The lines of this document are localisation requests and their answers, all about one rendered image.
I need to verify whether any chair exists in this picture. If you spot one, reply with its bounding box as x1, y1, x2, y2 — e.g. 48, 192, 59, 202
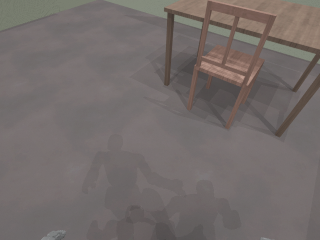
187, 0, 277, 129

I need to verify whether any left robot hand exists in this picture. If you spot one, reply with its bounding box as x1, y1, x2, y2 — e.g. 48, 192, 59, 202
41, 230, 66, 240

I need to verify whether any table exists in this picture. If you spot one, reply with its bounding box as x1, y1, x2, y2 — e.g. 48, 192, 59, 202
164, 0, 320, 137

